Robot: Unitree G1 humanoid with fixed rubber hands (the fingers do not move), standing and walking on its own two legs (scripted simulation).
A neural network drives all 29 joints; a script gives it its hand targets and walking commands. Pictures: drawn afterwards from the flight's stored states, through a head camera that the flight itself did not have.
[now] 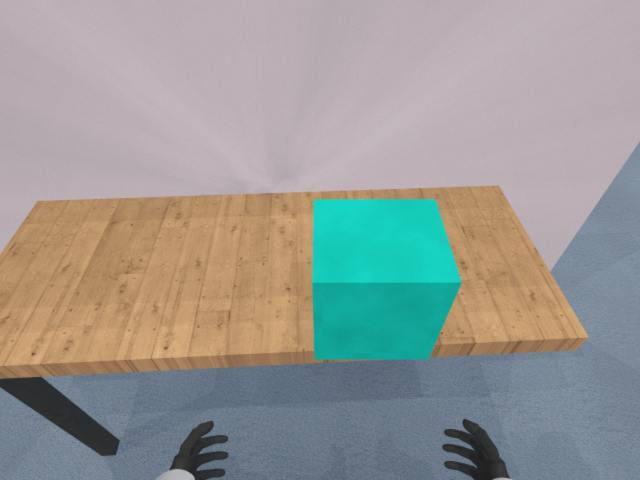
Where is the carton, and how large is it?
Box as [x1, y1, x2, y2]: [312, 199, 461, 359]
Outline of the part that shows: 314,199 312,273 314,358 428,358 461,282 435,200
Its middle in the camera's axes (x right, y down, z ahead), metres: +0.09 +0.06 +0.63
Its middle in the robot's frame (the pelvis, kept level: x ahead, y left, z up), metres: +0.44 -0.06 -0.03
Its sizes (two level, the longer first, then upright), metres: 0.195 0.168 0.215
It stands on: a table, 0.64 m high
